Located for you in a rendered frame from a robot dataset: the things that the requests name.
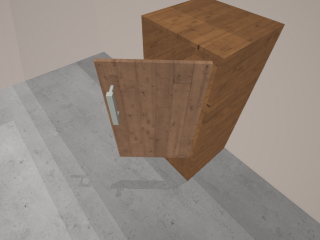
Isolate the handle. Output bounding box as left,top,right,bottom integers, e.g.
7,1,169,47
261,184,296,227
106,85,120,125

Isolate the cupboard door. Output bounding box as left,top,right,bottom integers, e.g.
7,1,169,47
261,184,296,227
93,58,213,158

